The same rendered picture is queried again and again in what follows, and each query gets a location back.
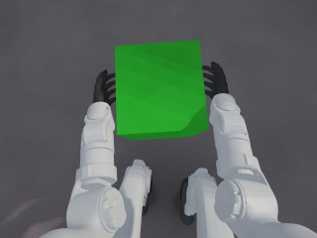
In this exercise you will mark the left robot upper arm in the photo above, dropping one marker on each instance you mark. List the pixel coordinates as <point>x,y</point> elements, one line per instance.
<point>96,213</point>

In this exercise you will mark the robot left shin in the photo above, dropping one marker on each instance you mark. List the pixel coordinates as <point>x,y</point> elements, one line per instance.
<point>140,162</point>

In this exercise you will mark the robot shin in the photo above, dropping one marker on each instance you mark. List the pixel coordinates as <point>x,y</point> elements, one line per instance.
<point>190,207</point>
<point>140,162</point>

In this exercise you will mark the robot right hand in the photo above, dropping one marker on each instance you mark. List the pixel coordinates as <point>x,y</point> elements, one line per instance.
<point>218,78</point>

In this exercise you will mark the robot right shin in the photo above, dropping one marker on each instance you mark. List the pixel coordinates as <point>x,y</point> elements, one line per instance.
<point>190,207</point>

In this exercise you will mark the robot left hand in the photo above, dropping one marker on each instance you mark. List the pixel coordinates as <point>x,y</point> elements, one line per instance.
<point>100,93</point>

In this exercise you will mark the left robot forearm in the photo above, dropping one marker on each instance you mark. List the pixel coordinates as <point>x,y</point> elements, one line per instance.
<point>96,150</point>

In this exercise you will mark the right robot upper arm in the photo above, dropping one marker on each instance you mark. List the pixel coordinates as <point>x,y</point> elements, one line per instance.
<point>250,210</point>

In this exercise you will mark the carton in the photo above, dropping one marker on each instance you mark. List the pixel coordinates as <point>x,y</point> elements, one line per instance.
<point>160,91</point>

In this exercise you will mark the right robot forearm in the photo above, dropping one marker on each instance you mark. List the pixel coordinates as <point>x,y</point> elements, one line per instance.
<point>232,142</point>

